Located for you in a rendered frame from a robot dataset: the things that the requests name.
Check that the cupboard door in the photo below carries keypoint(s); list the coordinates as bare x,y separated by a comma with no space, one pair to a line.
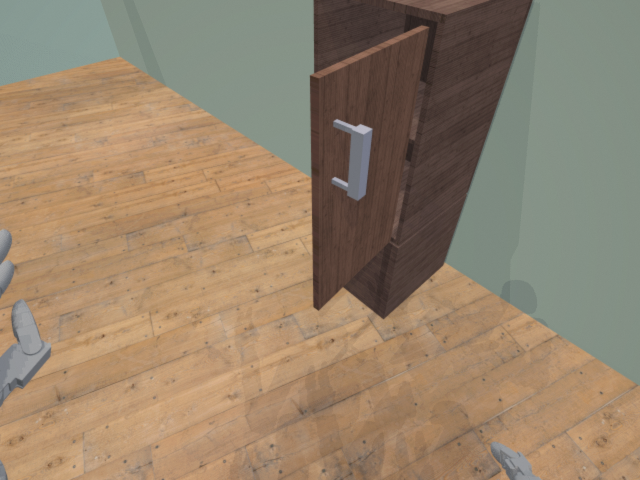
378,89

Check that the handle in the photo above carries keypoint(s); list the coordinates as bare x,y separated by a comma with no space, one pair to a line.
360,146

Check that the right robot hand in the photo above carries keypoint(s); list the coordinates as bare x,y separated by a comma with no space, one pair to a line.
516,465

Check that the left robot hand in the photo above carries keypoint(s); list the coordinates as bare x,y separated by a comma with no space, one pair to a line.
21,361

